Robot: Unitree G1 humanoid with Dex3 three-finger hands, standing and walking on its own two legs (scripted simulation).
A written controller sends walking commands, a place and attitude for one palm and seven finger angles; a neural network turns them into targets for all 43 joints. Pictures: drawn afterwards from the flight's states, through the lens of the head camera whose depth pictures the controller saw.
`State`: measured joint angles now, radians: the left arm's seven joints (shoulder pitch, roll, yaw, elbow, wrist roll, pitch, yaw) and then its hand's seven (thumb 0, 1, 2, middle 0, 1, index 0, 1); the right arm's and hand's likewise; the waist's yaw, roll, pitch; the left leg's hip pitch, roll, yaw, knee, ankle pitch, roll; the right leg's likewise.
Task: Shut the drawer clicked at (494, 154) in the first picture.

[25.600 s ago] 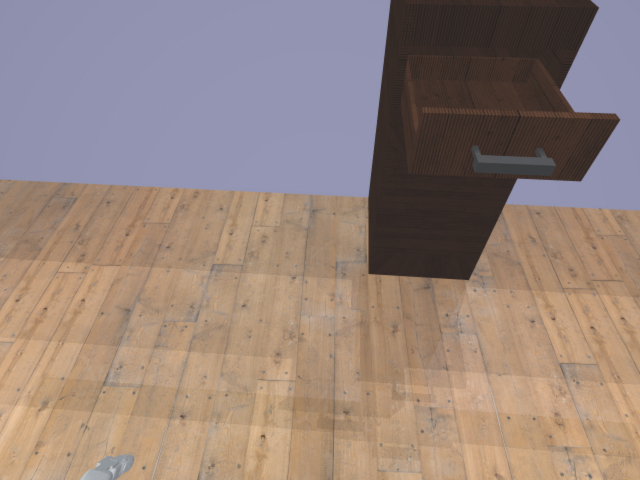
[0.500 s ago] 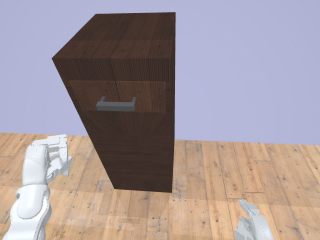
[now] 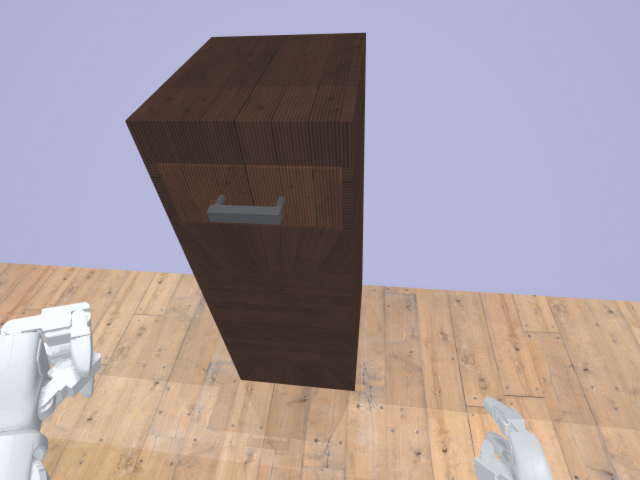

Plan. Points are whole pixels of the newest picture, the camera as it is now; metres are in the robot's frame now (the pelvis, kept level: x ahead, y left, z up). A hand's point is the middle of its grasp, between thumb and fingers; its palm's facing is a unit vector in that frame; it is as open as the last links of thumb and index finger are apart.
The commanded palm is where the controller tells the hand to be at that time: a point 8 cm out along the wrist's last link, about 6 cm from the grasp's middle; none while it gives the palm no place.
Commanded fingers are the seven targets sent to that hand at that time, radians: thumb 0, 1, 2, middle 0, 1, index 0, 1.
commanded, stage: step back with the hand held close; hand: left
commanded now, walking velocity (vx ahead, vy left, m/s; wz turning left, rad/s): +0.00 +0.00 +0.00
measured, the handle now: (248, 207) +0.56 +0.22 +0.03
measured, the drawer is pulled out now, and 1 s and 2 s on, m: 0.00 0.00 0.00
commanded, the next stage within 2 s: stop stepping back and stand still in 1.32 s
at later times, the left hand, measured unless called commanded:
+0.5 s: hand (85, 382) +0.16 +0.25 +0.14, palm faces +0.27 -0.83 -0.49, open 3.2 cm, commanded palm +0.10 +0.30 +0.17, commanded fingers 0.00 0.90 0.90 -1.40 -1.60 -1.40 -1.60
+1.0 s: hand (12, 457) +0.09 +0.26 +0.15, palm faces +0.36 -0.84 -0.41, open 3.2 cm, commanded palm +0.02 +0.31 +0.17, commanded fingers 0.00 0.90 0.90 -1.40 -1.60 -1.40 -1.60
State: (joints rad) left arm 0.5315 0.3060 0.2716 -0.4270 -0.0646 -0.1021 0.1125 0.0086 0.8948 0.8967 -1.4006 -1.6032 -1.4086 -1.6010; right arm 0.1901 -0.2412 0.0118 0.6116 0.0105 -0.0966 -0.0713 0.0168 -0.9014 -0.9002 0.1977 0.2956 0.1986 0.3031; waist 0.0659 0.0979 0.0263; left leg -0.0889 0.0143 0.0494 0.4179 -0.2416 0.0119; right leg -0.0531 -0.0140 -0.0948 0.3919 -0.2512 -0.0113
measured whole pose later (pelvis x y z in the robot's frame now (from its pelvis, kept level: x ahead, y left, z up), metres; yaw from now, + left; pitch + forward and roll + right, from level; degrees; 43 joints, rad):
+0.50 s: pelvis -0.03 +0.02 +0.00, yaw +0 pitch +0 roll -1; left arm 0.66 0.40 0.33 -0.57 -0.05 -0.15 0.11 0.01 0.89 0.90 -1.40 -1.60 -1.41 -1.60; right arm 0.19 -0.23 -0.03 0.53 0.01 0.02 -0.08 0.02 -0.90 -0.90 0.20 0.30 0.20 0.30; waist 0.00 0.03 0.05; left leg -0.28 0.00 0.06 0.48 -0.21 0.04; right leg -0.24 -0.03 -0.09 0.45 -0.22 0.01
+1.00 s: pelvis -0.11 +0.03 -0.02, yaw +1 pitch -1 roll -3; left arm 0.58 0.39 0.34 -0.63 -0.02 -0.21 0.16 0.01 0.89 0.90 -1.40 -1.60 -1.41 -1.60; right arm 0.21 -0.22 -0.01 0.57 -0.01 -0.05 -0.09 0.02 -0.90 -0.90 0.20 0.30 0.20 0.30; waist -0.02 0.01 0.05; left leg -0.45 0.00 0.00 0.63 -0.15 0.06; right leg -0.41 0.01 -0.06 0.67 -0.30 0.02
